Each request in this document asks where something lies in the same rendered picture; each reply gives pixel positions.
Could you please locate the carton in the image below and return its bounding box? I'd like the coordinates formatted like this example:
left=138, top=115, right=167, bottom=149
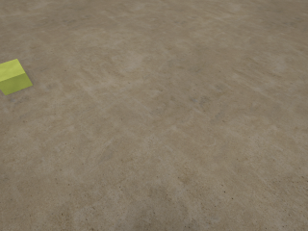
left=0, top=59, right=33, bottom=95

